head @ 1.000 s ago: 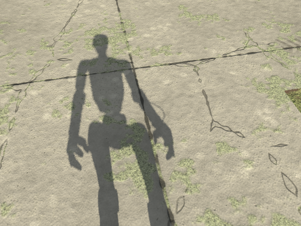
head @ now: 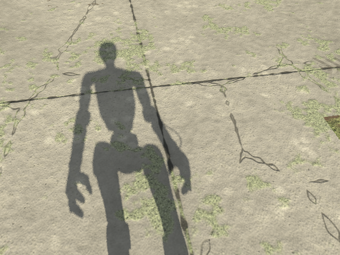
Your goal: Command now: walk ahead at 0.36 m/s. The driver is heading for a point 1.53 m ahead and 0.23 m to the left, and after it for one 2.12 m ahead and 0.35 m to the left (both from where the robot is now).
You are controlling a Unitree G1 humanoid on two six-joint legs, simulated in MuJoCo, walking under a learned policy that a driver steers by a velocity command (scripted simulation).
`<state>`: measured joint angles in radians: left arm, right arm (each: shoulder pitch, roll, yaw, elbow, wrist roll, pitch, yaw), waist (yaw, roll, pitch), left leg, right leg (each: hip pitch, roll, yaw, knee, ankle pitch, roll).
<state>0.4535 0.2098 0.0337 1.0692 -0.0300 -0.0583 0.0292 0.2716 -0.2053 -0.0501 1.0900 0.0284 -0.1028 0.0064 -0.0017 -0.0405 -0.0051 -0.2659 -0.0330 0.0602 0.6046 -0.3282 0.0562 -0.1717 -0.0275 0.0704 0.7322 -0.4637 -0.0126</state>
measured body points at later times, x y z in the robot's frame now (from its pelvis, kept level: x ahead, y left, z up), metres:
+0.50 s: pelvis +0.25 -0.06 -0.01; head +0.29 -0.06 +0.44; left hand +0.43 +0.19 -0.11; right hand +0.19 -0.31 -0.15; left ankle +0.05 +0.09 -0.64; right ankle +0.35 -0.14 -0.73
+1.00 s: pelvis +0.55 -0.02 -0.01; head +0.58 -0.01 +0.44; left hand +0.49 +0.25 -0.15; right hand +0.77 -0.23 -0.11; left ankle +0.67 +0.08 -0.73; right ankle +0.36 -0.14 -0.72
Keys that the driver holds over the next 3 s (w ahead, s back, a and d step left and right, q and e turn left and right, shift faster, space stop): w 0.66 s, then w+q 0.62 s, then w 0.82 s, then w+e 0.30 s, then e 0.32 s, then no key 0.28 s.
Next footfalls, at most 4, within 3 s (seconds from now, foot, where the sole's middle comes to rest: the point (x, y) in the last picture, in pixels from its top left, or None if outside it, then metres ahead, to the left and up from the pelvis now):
0.42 right None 0.39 -0.15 -0.76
1.00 left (150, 211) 0.71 0.09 -0.76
1.48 right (176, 150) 1.04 -0.03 -0.76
2.02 left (112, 123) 1.21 0.31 -0.76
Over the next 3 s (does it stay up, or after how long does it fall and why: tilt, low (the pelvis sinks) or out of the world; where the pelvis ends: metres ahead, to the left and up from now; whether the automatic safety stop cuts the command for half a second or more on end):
stays up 1.49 0.26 0.01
